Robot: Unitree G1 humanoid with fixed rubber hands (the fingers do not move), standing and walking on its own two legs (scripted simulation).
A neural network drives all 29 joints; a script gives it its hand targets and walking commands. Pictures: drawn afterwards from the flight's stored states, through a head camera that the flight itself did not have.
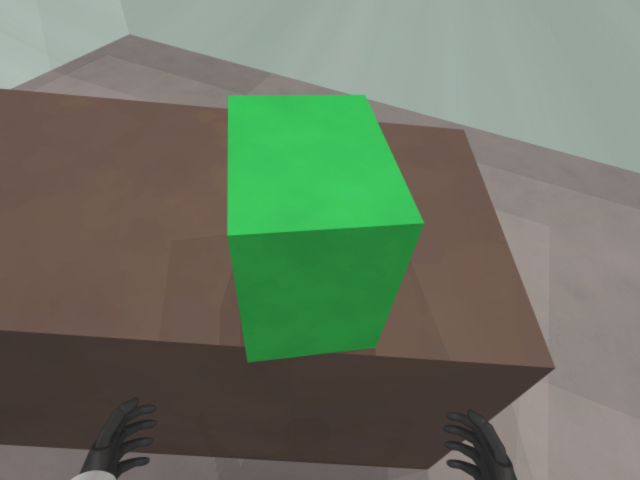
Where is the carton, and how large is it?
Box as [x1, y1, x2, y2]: [227, 95, 423, 361]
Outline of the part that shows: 228,95 227,236 247,361 375,347 421,230 423,221 365,96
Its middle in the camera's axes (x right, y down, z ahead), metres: -0.02 -0.02 +0.56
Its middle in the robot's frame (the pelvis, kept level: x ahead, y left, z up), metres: +0.45 +0.05 +0.06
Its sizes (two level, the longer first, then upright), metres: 0.263 0.195 0.275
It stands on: a pedestal, 0.70 m high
